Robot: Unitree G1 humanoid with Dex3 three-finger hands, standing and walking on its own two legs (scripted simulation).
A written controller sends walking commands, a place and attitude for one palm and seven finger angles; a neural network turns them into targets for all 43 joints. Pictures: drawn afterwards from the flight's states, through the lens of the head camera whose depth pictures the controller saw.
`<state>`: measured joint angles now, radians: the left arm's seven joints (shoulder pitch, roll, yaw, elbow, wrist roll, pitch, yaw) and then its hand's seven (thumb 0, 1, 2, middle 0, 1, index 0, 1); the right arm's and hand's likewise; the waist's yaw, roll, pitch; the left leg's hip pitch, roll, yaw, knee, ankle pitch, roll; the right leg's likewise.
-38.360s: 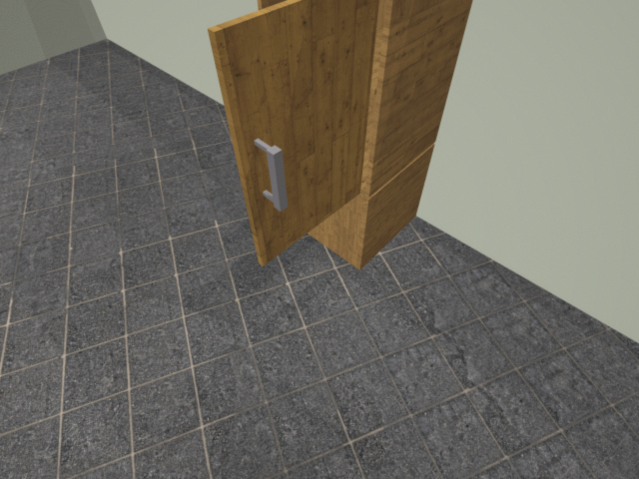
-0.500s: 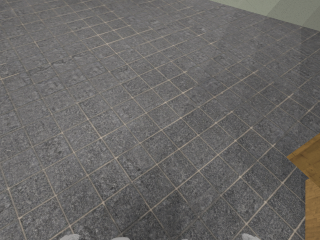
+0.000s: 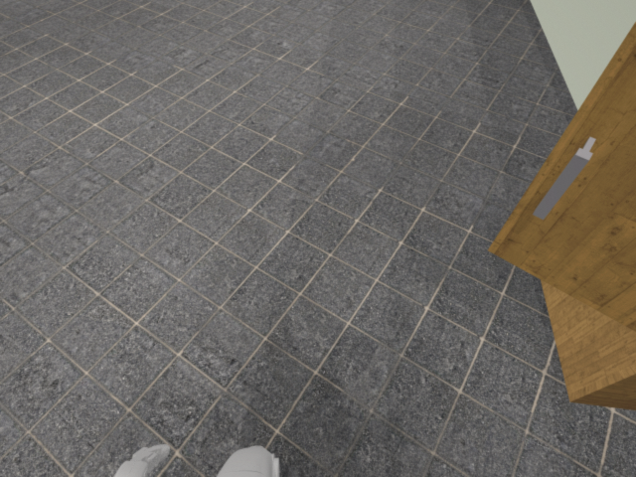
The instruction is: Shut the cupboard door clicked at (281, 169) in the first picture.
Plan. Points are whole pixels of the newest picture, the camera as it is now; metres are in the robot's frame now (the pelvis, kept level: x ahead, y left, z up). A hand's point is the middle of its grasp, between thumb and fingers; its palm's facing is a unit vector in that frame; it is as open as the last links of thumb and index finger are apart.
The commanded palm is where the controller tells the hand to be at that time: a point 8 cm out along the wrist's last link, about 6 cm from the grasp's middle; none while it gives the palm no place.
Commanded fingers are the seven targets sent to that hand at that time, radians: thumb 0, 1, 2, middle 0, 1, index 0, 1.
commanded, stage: turn to face it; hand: left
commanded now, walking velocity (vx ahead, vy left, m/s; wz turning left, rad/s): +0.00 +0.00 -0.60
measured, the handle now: (564, 179) +0.60 -0.41 -0.03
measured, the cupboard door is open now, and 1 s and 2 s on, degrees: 59 59 59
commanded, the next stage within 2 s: take the last steps up to it in 0.96 s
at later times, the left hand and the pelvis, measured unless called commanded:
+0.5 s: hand (213, 427) +0.20 +0.17 -0.15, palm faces -0.30 -0.92 -0.25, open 7.4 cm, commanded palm none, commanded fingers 0.00 0.90 0.90 -0.20 -0.30 -0.20 -0.30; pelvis +0.02 +0.00 +0.00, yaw -18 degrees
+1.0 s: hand (240, 410) +0.22 +0.14 -0.17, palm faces -0.46 -0.87 -0.19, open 7.4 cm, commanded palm none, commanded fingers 0.00 0.90 0.90 -0.20 -0.30 -0.20 -0.30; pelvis +0.06 +0.00 +0.01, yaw -30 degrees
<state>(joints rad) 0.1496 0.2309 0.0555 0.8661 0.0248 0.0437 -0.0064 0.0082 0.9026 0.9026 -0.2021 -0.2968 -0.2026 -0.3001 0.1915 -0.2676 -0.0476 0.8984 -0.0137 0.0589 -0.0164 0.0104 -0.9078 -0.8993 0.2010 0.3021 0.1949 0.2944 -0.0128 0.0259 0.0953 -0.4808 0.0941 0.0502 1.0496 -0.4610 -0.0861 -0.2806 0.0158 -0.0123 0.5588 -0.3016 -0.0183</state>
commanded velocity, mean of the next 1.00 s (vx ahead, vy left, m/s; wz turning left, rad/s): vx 0.00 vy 0.00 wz -0.45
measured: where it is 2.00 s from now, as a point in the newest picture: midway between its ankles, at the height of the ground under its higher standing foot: outside the picture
